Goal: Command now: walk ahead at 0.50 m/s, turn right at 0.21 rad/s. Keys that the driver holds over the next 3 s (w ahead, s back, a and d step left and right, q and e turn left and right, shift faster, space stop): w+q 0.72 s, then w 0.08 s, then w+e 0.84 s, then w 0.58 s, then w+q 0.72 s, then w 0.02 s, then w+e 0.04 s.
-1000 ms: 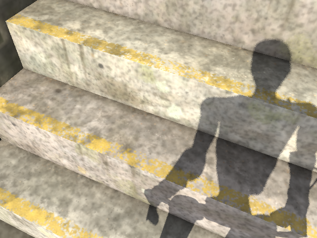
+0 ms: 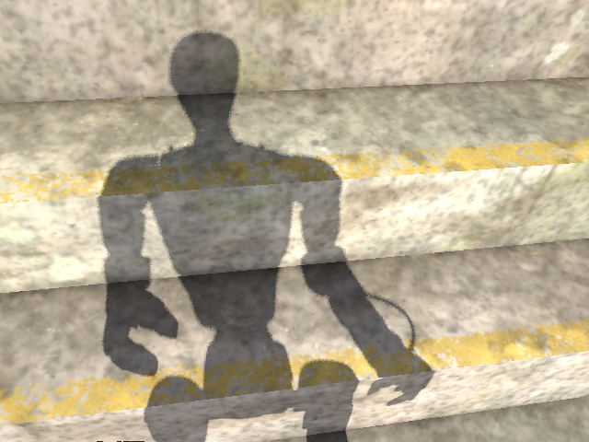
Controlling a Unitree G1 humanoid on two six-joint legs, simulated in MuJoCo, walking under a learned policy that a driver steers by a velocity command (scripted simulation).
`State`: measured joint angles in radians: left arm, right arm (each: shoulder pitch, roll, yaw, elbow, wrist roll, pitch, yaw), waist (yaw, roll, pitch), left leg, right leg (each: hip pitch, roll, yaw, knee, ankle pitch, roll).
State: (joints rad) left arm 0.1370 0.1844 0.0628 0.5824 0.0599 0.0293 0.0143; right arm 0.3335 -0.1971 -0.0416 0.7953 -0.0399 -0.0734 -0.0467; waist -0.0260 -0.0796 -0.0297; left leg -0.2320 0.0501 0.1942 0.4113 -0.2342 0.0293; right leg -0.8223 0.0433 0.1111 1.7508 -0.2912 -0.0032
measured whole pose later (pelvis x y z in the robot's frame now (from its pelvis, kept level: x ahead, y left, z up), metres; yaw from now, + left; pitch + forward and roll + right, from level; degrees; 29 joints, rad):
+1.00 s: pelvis +0.23 +0.08 +0.17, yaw +21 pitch +4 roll +0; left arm 0.06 0.17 0.01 0.58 0.00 -0.07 -0.04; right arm 0.29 -0.20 -0.03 0.83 -0.08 -0.01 0.06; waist -0.01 -0.03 -0.05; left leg -0.51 -0.05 0.08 0.87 -0.39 0.10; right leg -1.03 0.15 0.22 2.15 -0.03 -0.17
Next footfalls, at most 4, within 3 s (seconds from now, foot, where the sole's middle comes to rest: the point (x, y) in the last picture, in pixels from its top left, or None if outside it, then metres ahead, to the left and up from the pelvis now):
0.18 right None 0.10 -0.18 -0.78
0.76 left None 0.25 0.17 -0.56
1.30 right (241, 350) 0.50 0.08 -0.35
1.72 left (77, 148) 0.73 0.34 -0.13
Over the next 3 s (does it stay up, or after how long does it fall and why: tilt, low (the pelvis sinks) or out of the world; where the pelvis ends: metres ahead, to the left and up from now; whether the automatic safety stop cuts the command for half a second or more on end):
stays up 1.17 0.28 1.04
